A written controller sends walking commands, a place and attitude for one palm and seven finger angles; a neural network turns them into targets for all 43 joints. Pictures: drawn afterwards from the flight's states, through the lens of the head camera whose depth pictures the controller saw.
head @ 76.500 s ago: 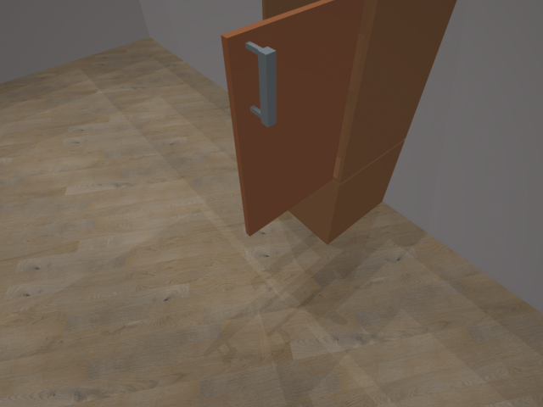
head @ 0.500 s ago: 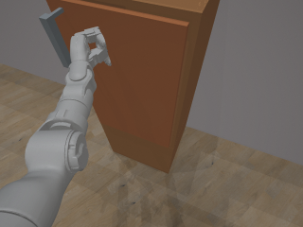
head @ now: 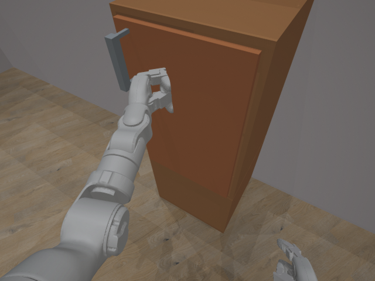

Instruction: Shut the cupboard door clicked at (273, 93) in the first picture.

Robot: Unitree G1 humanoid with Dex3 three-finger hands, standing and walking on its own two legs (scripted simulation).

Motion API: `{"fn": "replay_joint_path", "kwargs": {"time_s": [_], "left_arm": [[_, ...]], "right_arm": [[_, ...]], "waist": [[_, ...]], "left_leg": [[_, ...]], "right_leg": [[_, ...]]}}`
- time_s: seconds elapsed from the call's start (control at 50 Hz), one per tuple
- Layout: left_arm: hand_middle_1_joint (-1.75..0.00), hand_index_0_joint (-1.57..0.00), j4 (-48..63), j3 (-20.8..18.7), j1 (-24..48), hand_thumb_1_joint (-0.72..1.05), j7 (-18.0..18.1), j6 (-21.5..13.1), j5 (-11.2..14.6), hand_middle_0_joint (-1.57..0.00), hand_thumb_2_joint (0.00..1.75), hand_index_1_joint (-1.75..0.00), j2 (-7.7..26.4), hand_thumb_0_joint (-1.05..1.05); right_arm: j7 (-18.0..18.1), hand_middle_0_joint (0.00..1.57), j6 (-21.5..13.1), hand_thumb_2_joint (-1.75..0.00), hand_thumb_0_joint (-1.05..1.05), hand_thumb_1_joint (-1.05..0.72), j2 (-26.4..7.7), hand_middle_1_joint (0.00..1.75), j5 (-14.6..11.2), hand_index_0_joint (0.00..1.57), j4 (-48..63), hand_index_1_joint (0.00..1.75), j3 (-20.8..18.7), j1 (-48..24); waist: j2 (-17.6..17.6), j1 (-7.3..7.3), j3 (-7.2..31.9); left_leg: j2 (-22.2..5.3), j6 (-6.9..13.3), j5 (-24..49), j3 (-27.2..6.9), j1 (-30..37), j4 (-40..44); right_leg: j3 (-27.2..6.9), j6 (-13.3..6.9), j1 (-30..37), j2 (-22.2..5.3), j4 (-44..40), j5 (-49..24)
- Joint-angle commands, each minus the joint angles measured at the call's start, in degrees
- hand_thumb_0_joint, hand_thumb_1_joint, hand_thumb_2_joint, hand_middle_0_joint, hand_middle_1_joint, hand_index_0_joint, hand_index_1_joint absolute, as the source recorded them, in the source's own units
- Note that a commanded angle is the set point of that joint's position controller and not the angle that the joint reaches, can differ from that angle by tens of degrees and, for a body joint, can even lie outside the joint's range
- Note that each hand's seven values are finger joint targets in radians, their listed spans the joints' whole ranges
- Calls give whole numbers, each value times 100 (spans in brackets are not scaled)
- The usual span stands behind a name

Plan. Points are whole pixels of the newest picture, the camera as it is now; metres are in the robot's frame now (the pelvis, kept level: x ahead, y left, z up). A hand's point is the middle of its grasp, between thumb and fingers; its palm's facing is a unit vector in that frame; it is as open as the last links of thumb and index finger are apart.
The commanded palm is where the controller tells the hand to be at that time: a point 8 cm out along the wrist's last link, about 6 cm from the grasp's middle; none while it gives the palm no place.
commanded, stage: draw the hand back to the body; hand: left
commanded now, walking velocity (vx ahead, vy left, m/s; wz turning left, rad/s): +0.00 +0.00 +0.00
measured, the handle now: (125, 60) +0.61 +0.17 +0.16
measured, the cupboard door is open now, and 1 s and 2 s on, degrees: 0 0 0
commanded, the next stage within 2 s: step back with the hand held close in 1.52 s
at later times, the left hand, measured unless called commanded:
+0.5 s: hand (104, 138) +0.32 +0.15 +0.18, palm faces +0.03 -1.00 -0.09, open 3.1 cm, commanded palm +0.29 +0.21 +0.18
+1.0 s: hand (30, 193) +0.23 +0.25 +0.16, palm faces +0.35 -0.87 -0.34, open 5.0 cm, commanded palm +0.18 +0.30 +0.18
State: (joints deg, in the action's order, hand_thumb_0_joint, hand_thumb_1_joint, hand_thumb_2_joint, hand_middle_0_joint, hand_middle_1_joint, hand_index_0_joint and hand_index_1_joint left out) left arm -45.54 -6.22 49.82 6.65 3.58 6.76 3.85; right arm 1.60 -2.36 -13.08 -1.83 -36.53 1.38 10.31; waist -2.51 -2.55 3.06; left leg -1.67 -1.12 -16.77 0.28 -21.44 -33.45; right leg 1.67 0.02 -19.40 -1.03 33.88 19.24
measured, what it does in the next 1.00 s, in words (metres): stands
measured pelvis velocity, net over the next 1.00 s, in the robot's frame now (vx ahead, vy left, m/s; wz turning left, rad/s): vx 0.00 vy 0.02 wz -0.01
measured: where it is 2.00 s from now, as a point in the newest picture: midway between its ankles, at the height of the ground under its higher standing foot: outside the picture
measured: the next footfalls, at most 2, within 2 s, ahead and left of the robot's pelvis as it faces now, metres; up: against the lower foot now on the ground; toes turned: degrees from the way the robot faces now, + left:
none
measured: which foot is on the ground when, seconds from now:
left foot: down 0.00-1.00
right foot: down 0.00-1.00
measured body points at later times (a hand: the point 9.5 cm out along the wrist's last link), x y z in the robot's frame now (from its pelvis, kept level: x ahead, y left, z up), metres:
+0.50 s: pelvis -0.01 +0.01 +0.01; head -0.04 -0.02 +0.46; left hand +0.32 +0.20 +0.19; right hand +0.18 -0.23 -0.07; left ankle +0.00 +0.13 -0.73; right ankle -0.02 -0.12 -0.73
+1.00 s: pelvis +0.00 +0.02 +0.01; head -0.02 -0.01 +0.46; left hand +0.21 +0.29 +0.18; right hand +0.18 -0.20 -0.09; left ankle +0.00 +0.13 -0.73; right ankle -0.02 -0.12 -0.73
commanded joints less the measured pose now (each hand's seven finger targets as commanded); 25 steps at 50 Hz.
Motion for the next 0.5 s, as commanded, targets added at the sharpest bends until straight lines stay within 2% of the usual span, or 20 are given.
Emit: {"fn": "replay_joint_path", "kwargs": {"time_s": [0.0, 0.02, 0.04, 0.06, 0.08, 0.14, 0.16, 0.18, 0.2, 0.24, 0.26, 0.28, 0.32, 0.36, 0.38, 0.42, 0.44, 0.46, 0.48], "left_arm": [[-150, -130, 1633, -925, 1798, 90, 23, -872, -48, -130, 90, -150, 1608, 0], [-150, -130, 1852, -832, 1579, 90, -50, -947, -107, -130, 90, -150, 1565, 0], [-150, -130, 2025, -818, 1181, 90, -114, -985, -166, -130, 90, -150, 1544, 0], [-150, -130, 2251, -643, 819, 90, -213, -975, -208, -130, 90, -150, 1393, 0], [-150, -130, 2289, -720, 350, 90, -302, -923, -197, -130, 90, -150, 1497, 0], [-150, -130, 3083, -463, -10, 90, -676, -590, 63, -130, 90, -150, 1301, 0], [-150, -130, 3292, -442, -107, 90, -789, -455, 204, -130, 90, -150, 1266, 0], [-150, -130, 3648, -440, -85, 90, -878, -375, 310, -130, 90, -150, 1317, 0], [-150, -130, 4060, -426, -55, 90, -956, -307, 390, -130, 90, -150, 1348, 0], [-150, -130, 4691, -298, 11, 90, -1035, -208, 433, -130, 90, -150, 1315, 0], [-150, -130, 5053, -238, -28, 90, -1042, -209, 421, -130, 90, -150, 1337, 0], [-150, -130, 5327, -159, -161, 90, -1038, -204, 422, -130, 90, -150, 1290, 0], [-150, -130, 5401, -198, -466, 90, -1051, -119, 448, -130, 90, -150, 1364, 0], [-144, -124, 5393, -299, -920, 90, -1092, 36, 489, -124, 90, -144, 1448, 0], [-141, -122, 5404, -372, -1193, 90, -1123, 126, 489, -122, 90, -141, 1496, 0], [-135, -116, 5358, -474, -1627, 90, -1210, 378, 550, -116, 90, -135, 1534, 0], [-132, -113, 5943, -209, -2100, 90, -808, -219, 24, -113, 90, -132, 1780, 0], [-129, -111, 5493, -297, -2857, 90, -625, -373, -42, -111, 90, -129, 1657, 0], [-126, -108, 5418, -398, -3321, 90, -573, -410, -33, -108, 90, -126, 1703, 0]], "right_arm": [[52, 20, -146, -90, 0, -90, -670, 30, 75, 20, 634, 30, -235, 329], [19, 20, -137, -90, 0, -90, -655, 30, 56, 20, 698, 30, -235, 295], [-7, 20, -139, -90, 0, -90, -643, 30, 44, 20, 773, 30, -257, 277], [-39, 20, -138, -90, 0, -90, -639, 30, 19, 20, 846, 30, -261, 231], [-49, 20, -112, -90, 0, -90, -679, 30, -13, 20, 904, 30, -281, 227], [-10, 20, -55, -90, 0, -90, -714, 30, -138, 20, 1052, 30, -276, -80], [31, 20, -56, -90, 0, -90, -722, 30, -172, 20, 1084, 30, -265, -179], [84, 20, -67, -90, 0, -90, -747, 30, -191, 20, 1141, 30, -263, -259], [129, 20, -100, -90, 0, -90, -717, 30, -203, 20, 1150, 30, -256, -366], [202, 20, -194, -90, 0, -90, -677, 30, -198, 20, 1151, 30, -228, -461], [220, 20, -246, -90, 0, -90, -661, 30, -191, 20, 1135, 30, -217, -475], [250, 20, -300, -90, 0, -90, -648, 30, -194, 20, 1173, 30, -205, -531], [281, 20, -374, -90, 0, -90, -650, 30, -178, 20, 1059, 30, -172, -577], [305, 20, -402, -90, 0, -90, -682, 30, -173, 20, 1021, 30, -147, -628], [318, 20, -395, -90, 0, -90, -706, 30, -158, 20, 1042, 30, -146, -656], [307, 20, -376, -90, 0, -90, -688, 30, -172, 20, 1059, 30, -87, -772], [312, 20, -389, -90, 0, -90, -515, 30, -50, 20, 1091, 30, -59, -729], [302, 20, -337, -90, 0, -90, -542, 30, 6, 20, 997, 30, -68, -692], [291, 20, -284, -90, 0, -90, -565, 30, 8, 20, 1025, 30, -78, -736]], "waist": [[602, 289, 2515], [509, 306, 2565], [578, 365, 2556], [592, 370, 2442], [837, 402, 2305], [907, 355, 1655], [1039, 343, 1422], [971, 352, 1430], [718, 362, 1447], [338, 321, 1450], [264, 308, 1479], [10, 299, 1408], [49, 277, 1264], [232, 309, 1163], [162, 372, 1166], [293, 429, 1009], [304, 347, 258], [472, 376, 112], [645, 466, -10]], "left_leg": [[307, 239, 2045, 207, 1157, 164], [300, 229, 2130, 262, 1157, 178], [290, 238, 2244, 305, 1155, 174], [272, 246, 2290, 356, 1168, 204], [255, 270, 2298, 349, 1118, 237], [226, 299, 1921, 416, 1137, 405], [226, 321, 1741, 404, 1141, 456], [229, 334, 1703, 383, 1247, 490], [240, 342, 1664, 388, 1370, 510], [259, 347, 1593, 336, 1592, 508], [242, 335, 1604, 277, 1687, 531], [242, 335, 1600, 257, 1779, 531], [235, 316, 1407, 176, 1802, 585], [238, 296, 1239, 133, 1723, 647], [254, 290, 1230, 119, 1728, 675], [265, 270, 1105, 112, 1588, 747], [281, 292, 985, 134, 1539, 941], [255, 276, 856, 99, 1446, 1002], [237, 289, 849, 88, 1357, 1037]], "right_leg": [[19, -98, 1103, 162, -152, -3018], [13, -103, 1187, 149, -138, -3161], [12, -103, 1264, 150, -135, -3332], [32, -91, 1276, 152, -162, -3452], [49, -73, 1354, 159, -211, -3502], [66, -23, 1232, 176, -472, -3253], [71, 0, 1163, 187, -593, -3063], [71, 1, 1204, 196, -655, -2897], [54, -5, 1186, 192, -698, -2803], [68, -28, 1044, 209, -742, -2559], [97, -50, 1030, 220, -736, -2442], [113, -57, 963, 238, -754, -2315], [137, -66, 834, 236, -804, -2029], [168, -65, 833, 238, -831, -1806], [177, -73, 902, 235, -837, -1744], [196, -68, 889, 202, -860, -1627], [14, -2, 633, 101, -1173, -1388], [60, -8, 654, 106, -1194, -1212], [70, -8, 665, 111, -1256, -1178]]}}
